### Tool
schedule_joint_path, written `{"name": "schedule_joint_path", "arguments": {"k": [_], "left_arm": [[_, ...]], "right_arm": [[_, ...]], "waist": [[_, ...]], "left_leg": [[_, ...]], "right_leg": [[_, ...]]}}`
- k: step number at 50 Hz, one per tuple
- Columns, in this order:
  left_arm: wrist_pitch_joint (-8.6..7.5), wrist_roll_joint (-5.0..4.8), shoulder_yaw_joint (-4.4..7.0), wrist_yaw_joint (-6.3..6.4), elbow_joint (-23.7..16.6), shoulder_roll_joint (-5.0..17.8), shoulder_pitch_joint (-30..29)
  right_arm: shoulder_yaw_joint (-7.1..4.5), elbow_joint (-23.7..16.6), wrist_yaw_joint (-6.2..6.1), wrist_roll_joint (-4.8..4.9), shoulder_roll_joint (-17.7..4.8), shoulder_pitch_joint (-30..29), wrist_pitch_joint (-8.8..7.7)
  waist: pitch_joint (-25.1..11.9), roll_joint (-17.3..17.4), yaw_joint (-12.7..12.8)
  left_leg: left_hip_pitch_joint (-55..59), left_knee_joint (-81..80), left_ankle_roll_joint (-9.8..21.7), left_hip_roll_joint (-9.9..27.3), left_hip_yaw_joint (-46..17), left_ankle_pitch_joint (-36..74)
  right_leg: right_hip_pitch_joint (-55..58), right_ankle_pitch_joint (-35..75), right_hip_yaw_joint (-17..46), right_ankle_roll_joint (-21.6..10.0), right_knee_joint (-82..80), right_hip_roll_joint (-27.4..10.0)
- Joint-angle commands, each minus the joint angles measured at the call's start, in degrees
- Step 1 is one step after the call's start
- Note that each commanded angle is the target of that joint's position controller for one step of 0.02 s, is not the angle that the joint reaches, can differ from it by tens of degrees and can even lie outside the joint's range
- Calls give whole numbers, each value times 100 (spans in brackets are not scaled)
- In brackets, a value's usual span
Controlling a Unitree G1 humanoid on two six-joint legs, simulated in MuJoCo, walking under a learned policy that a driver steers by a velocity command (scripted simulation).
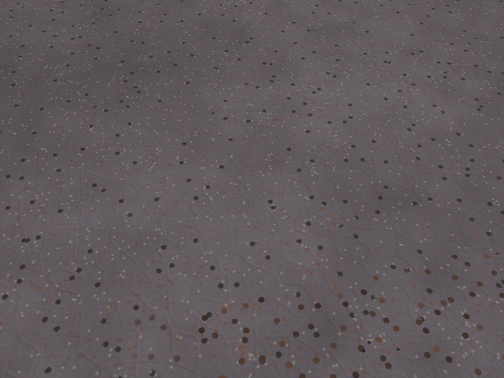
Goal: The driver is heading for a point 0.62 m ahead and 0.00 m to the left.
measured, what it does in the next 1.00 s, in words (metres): walks ahead: left foot, then right foot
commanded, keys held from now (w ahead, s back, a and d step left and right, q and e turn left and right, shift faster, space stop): w+e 0.08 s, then w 0.58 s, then no key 0.34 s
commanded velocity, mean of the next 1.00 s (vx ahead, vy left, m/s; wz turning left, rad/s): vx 0.42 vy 0.00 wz -0.17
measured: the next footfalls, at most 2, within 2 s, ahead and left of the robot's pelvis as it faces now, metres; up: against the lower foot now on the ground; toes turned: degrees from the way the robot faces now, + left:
left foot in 0.34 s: +0.40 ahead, +0.13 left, +0.00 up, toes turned -8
right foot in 0.84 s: +0.65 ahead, -0.14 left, +0.00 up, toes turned -10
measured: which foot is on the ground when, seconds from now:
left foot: up 0.00-0.32, down 0.34-0.84, up 0.86-1.00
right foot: down 0.00-0.36, up 0.38-0.82, down 0.84-1.00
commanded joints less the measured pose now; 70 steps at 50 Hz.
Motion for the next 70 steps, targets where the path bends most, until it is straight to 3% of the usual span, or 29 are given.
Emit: {"name": "schedule_joint_path", "arguments": {"k": [1,4,7,12,15,17,18,19,20,21,23,25,27,30,37,39,41,42,43,44,45,47,49,51,55,59,60,62,70], "left_arm": [[-137,-27,137,90,-475,722,-192],[-118,-31,195,224,-428,953,222],[-79,-62,167,274,-328,887,513],[-44,-76,128,270,-44,823,1076],[44,-33,161,312,11,938,1191],[72,-9,109,298,-81,860,968],[58,72,16,288,-244,684,847],[-45,-55,-127,228,-177,179,1757],[-105,-141,-73,240,-143,630,1547],[-141,-203,16,235,-303,963,881],[-169,-56,13,249,-467,827,290],[-121,-18,17,234,-456,635,450],[-73,-13,-30,231,-483,442,445],[-69,30,-95,228,-702,337,-149],[-184,8,-137,73,-1038,324,-1237],[-208,41,-79,26,-1027,488,-1102],[-221,126,51,57,-718,776,-193],[-224,205,134,108,-600,1140,391],[-140,338,99,151,-582,1271,652],[-48,157,4,113,-542,815,782],[13,56,-44,84,-583,729,439],[31,75,-100,93,-593,587,-336],[39,191,-105,92,-554,540,-796],[28,235,-96,101,-478,525,-944],[105,171,-91,189,-251,568,-880],[197,107,-205,226,31,295,-619],[201,124,-169,229,68,355,-369],[249,122,-147,299,130,419,-439],[287,70,-134,319,515,366,-339]], "right_arm": [[-196,-343,-63,-129,-595,282,93],[-171,-670,-102,-189,-511,-539,142],[-83,-797,-16,-151,-320,-1037,75],[-54,-1085,140,-58,-481,-1680,-18],[-85,-1150,197,-46,-654,-1552,-83],[-239,-845,163,-82,-966,-348,-122],[-324,-691,130,-146,-1289,734,-118],[-460,-417,160,-105,-1642,1386,-21],[-318,-379,189,44,-1068,1391,16],[-225,-487,174,43,-772,930,40],[-138,-603,180,-74,-591,297,90],[-92,-572,201,-129,-492,222,79],[-117,-489,194,-63,-597,315,66],[-183,-387,123,-29,-834,470,112],[-154,-33,39,22,-883,1103,296],[-167,-10,10,21,-951,1017,360],[-162,-65,-16,20,-973,803,399],[-88,-169,-22,-85,-800,895,375],[140,-56,28,-144,-124,1886,334],[119,192,69,-41,-343,2239,351],[-31,81,77,50,-850,1757,387],[-62,-97,-42,20,-747,1023,551],[-50,-33,-139,-41,-531,1134,771],[-10,27,-201,-91,-331,1238,855],[-34,10,-222,-121,-391,872,912],[-49,-51,-211,-256,-504,653,876],[-128,-67,-239,-187,-887,504,866],[-84,50,-191,-158,-550,353,773],[-36,304,-167,-99,-438,405,603]], "waist": [[-384,-161,-258],[-140,-254,-12],[-168,-438,242],[-104,-487,525],[-158,-668,369],[-925,-673,-264],[-1810,-252,-729],[-2562,1482,-474],[-2248,1196,-637],[-1295,665,-661],[-424,46,-376],[-408,326,-131],[-378,388,-69],[-262,280,-178],[-162,360,-469],[-340,463,-285],[-830,379,221],[-1450,-68,382],[-2361,-1290,110],[-3063,-1291,193],[-2326,-905,225],[-1247,-467,-34],[-935,-721,-344],[-971,-819,-428],[-994,-761,-302],[-351,-408,-303],[-124,122,-5],[-3,575,-14],[-473,136,-87]], "left_leg": [[-610,-671,-198,326,-171,369],[-844,-1958,-425,161,-69,1496],[-374,-3265,-402,-69,67,2694],[-595,-3943,-199,-151,26,2564],[-471,-4171,50,-267,126,1669],[1285,-4312,441,-319,212,1796],[2958,-4068,868,572,-745,1939],[5118,-4381,1816,1761,-3191,843],[5048,-4955,1696,1852,-3941,-292],[4266,-5098,1401,1610,-3156,-370],[2820,-5413,1242,1168,-2074,797],[2289,-5637,1171,867,-1516,1526],[2060,-5822,1247,820,-1148,2013],[1948,-6016,1230,739,-695,2404],[2261,-5507,823,587,-101,3474],[2548,-5064,656,696,-191,3756],[2472,-4035,393,414,-57,4330],[1836,-2939,142,66,156,3315],[-7,-791,-274,-571,315,-252],[-233,42,-319,-568,-336,-2175],[-433,301,-345,-370,-409,-2073],[-522,-246,-440,13,-154,-1378],[432,-968,-511,108,-15,-858],[975,-1689,-534,53,118,-626],[1506,-2813,-388,13,196,346],[1945,-4269,-51,206,-29,977],[1537,-4333,98,338,-138,499],[511,-4726,53,152,-114,-695],[1262,-4348,-108,11,88,1218]], "right_leg": [[312,426,1965,-1056,-1478,-1570],[48,349,1688,-913,-1533,-1338],[1,312,1306,-598,-1410,-1119],[1086,400,1687,-550,-927,-1541],[1783,1406,1958,-478,-477,-1831],[1634,3012,1628,-261,719,-1438],[707,2091,1284,-58,2262,-1065],[-1585,-1289,756,430,4266,-130],[-2455,-2446,1107,404,4891,-323],[-2784,-1986,1070,373,5025,-609],[-2548,-1228,668,431,4424,-1065],[-2045,-987,577,476,3963,-1270],[-2015,-888,430,573,3525,-1350],[-2126,-70,291,712,2462,-1392],[-1321,1389,58,588,575,-896],[-1010,1175,147,425,358,-824],[274,1629,18,191,-22,-683],[1572,3731,512,-63,317,-1334],[3651,5428,2274,-1166,635,-2951],[3704,4815,2838,-1428,399,-3237],[2914,4237,2283,-1183,212,-2882],[1375,2770,1602,-863,-332,-2418],[53,1937,1077,-669,-815,-2065],[-348,1704,747,-686,-949,-1896],[-443,-307,768,-567,-1151,-1852],[-853,-2353,683,188,-977,-1378],[-759,-2132,421,389,-794,-1049],[217,-1209,93,512,-321,-843],[596,367,49,391,13,-915]]}}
